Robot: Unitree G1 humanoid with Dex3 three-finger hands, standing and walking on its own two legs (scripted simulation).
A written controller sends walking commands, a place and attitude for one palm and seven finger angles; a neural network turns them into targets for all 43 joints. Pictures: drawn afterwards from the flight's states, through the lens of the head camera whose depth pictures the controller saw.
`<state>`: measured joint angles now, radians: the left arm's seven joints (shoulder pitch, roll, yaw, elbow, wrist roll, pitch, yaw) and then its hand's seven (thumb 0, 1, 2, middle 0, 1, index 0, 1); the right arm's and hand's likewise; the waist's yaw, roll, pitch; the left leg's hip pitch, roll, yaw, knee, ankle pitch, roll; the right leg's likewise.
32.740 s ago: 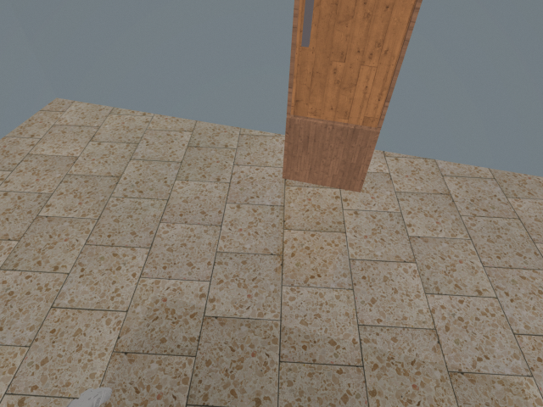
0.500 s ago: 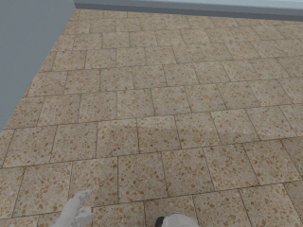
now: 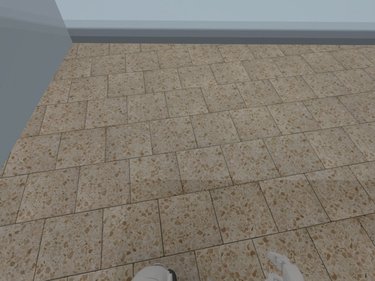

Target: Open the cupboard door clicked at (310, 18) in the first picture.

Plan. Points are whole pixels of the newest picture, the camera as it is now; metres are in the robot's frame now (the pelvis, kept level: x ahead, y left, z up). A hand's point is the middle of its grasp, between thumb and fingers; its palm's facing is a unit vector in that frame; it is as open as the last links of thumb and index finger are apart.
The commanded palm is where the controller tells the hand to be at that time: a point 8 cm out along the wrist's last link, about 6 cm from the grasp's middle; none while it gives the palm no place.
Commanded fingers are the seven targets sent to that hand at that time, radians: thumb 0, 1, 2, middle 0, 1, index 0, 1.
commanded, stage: walk to a spot facing it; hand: left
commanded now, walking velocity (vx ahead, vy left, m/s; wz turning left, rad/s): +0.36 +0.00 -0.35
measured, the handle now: out of the picture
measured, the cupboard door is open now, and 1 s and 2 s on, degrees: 42 42 42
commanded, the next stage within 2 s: turn to face it in 0.24 s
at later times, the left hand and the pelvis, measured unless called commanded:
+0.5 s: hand (166, 170) +0.43 +0.12 -0.15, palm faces -0.22 -0.94 -0.25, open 7.3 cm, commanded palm none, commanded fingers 0.00 0.90 0.90 -0.20 -0.30 -0.20 -0.30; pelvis +0.26 -0.05 +0.00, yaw -10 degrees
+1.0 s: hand (151, 173) +0.43 +0.17 -0.17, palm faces +0.14 -0.97 -0.19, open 7.3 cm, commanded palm none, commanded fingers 0.00 0.90 0.90 -0.20 -0.30 -0.20 -0.30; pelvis +0.36 -0.04 +0.01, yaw +7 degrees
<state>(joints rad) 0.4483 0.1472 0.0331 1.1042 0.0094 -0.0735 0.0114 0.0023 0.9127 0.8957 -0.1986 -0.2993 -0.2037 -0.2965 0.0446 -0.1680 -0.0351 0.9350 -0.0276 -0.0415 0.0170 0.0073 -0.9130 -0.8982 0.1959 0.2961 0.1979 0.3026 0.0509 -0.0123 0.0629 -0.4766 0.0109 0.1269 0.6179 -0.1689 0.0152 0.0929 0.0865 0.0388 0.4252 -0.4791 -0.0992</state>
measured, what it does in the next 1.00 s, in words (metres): walks ahead: left foot, then right foot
